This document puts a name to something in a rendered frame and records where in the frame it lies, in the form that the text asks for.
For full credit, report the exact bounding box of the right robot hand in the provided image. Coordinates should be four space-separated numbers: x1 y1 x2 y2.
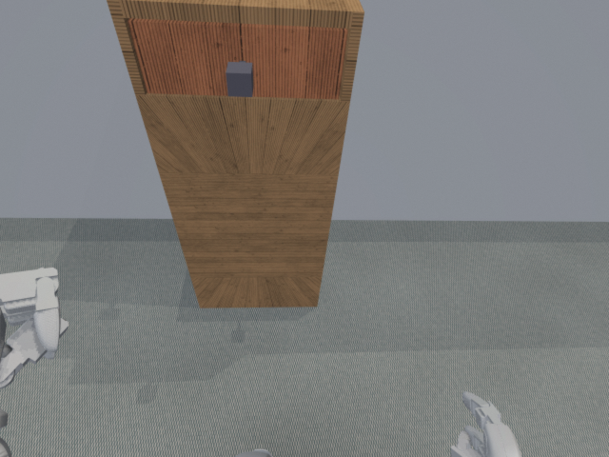
451 391 522 457

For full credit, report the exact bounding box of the handle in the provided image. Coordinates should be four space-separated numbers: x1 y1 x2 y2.
226 61 253 97

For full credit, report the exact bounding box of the left robot hand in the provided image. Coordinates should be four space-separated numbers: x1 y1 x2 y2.
0 268 69 389

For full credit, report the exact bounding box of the cabinet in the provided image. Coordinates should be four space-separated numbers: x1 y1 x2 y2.
107 0 364 308

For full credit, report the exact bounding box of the drawer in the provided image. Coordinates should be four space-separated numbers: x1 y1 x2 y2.
128 18 348 99

